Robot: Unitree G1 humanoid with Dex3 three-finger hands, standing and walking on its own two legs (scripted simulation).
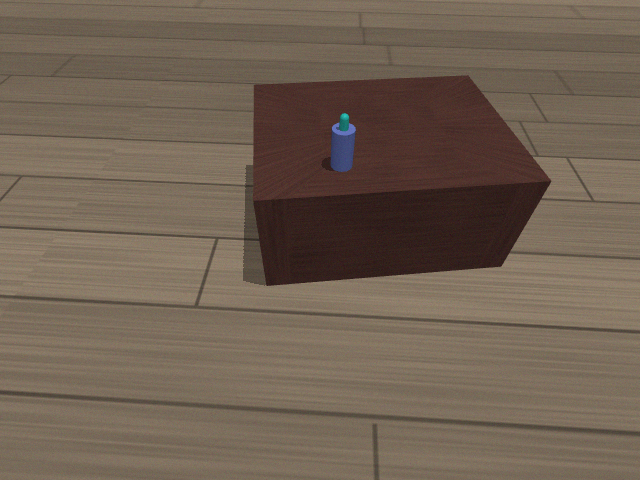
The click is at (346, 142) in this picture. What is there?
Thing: necked bottle
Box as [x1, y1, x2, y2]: [330, 113, 355, 171]
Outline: 345,113 341,114 340,122 332,126 330,164 332,168 338,171 348,170 352,164 355,128 348,122 348,115
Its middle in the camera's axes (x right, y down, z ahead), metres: +0.08 -0.32 +1.23
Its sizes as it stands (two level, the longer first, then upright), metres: 0.074 0.074 0.190
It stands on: a support 0.45 m high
